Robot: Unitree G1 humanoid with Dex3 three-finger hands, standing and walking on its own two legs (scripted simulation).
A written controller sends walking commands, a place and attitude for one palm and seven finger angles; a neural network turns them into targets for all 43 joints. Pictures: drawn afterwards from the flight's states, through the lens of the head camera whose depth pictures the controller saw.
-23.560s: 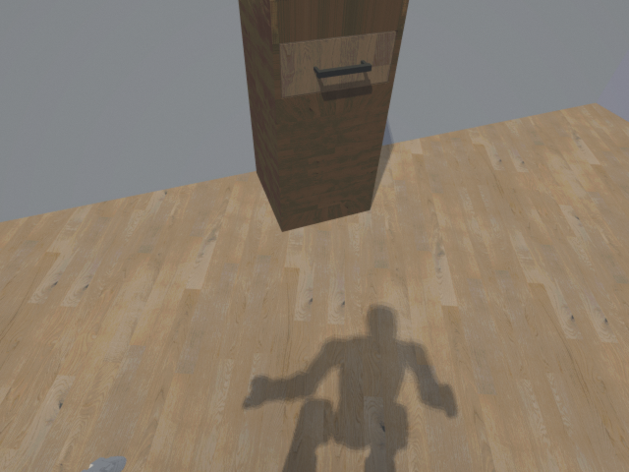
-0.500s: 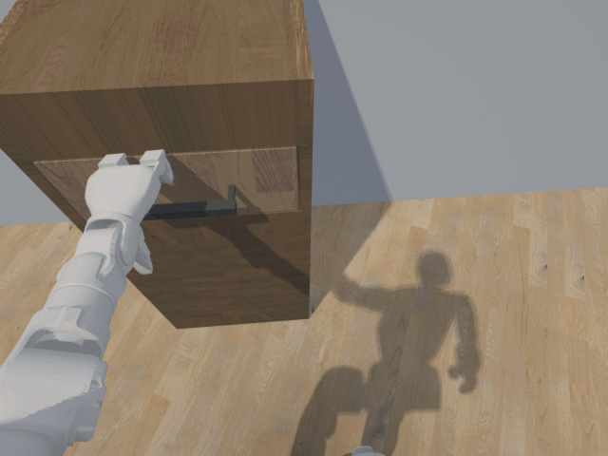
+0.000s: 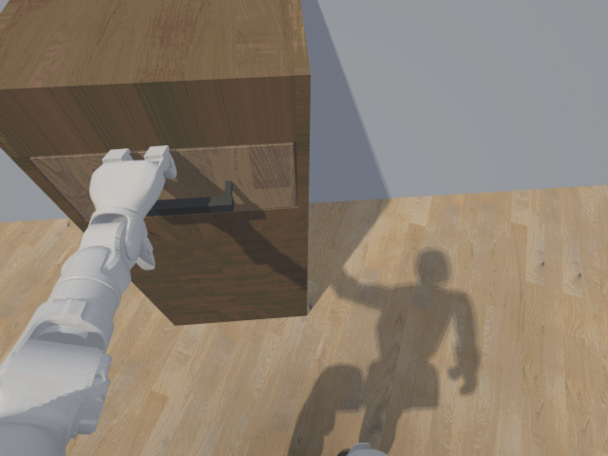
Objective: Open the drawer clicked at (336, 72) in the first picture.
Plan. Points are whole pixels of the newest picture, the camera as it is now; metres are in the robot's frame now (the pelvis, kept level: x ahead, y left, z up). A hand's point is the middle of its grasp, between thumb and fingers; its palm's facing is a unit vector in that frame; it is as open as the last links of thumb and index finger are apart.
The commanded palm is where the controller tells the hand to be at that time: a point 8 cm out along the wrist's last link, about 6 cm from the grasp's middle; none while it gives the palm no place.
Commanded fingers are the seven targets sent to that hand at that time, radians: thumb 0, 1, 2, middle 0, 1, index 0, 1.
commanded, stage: re-aim the fingers above the handle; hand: left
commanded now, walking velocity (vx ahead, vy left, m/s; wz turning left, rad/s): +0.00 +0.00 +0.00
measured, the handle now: (177, 198) +0.51 +0.21 -0.03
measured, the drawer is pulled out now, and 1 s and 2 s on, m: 0.00 0.00 0.00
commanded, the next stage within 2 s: lower the fingers behind the handle in 1.50 s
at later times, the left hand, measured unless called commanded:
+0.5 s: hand (141, 214) +0.44 +0.23 +0.03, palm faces -0.05 -0.03 -1.00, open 13.9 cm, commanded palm +0.41 +0.23 +0.09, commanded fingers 0.00 -0.50 0.30 -0.30 -1.20 -0.30 -1.20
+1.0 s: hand (154, 218) +0.43 +0.22 +0.02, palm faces -0.08 -0.04 -1.00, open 13.9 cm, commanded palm +0.42 +0.22 +0.09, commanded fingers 0.00 -0.50 0.30 -0.30 -1.20 -0.30 -1.20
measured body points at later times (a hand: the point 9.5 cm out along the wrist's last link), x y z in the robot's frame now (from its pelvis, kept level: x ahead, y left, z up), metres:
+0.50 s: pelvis +0.00 -0.01 +0.00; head +0.08 -0.02 +0.45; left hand +0.43 +0.23 +0.08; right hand +0.07 -0.28 -0.13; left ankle -0.05 +0.09 -0.71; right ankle +0.01 -0.11 -0.71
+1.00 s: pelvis +0.00 +0.00 +0.00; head +0.08 -0.02 +0.45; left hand +0.43 +0.22 +0.08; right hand +0.07 -0.27 -0.13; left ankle -0.05 +0.09 -0.71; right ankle +0.01 -0.11 -0.71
